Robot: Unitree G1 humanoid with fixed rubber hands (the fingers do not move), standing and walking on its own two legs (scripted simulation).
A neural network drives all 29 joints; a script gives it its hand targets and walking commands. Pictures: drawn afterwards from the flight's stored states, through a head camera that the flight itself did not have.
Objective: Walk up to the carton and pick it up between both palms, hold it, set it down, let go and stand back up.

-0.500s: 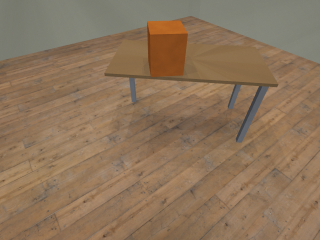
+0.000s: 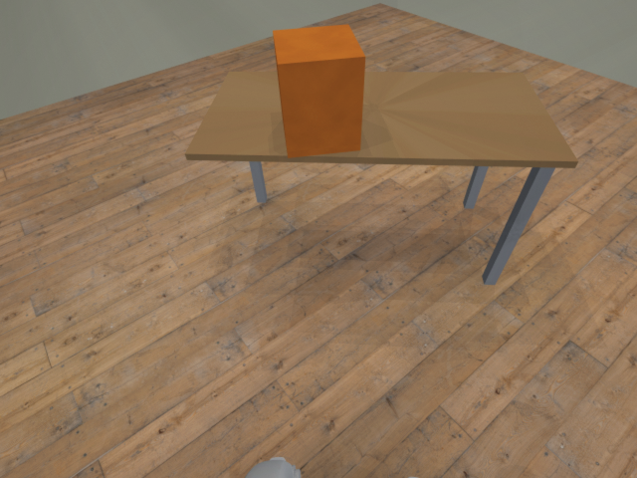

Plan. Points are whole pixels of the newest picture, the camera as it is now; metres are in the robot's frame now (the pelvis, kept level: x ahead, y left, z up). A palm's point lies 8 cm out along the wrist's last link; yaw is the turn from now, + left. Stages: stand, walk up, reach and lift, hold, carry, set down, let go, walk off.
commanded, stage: walk up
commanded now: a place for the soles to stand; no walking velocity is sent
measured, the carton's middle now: (317, 92) +1.05 +0.06 -0.01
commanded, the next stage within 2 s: none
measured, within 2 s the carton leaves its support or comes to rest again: neither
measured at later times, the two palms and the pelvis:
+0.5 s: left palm (114, 410) +0.25 +0.33 -0.10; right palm out of the picture +0.12 -0.29 -0.10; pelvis +0.10 +0.03 +0.00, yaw -2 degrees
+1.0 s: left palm (121, 397) +0.26 +0.31 -0.08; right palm (567, 454) +0.20 -0.29 -0.08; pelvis +0.13 +0.02 +0.03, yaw -4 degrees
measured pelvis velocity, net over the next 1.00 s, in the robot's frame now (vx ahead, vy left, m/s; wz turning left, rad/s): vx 0.13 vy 0.02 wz -0.07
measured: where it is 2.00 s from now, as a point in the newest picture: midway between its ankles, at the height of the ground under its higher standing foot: (324, 477)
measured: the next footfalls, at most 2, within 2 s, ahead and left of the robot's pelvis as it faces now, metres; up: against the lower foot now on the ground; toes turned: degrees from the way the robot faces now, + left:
left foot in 0.04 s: +0.15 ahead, +0.14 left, +0.00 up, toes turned +2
right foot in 0.40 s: +0.24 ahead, -0.09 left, +0.00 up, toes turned -5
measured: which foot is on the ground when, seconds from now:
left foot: up 0.00-0.02, down 0.04-1.00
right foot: down 0.00-0.10, up 0.12-0.38, down 0.40-1.00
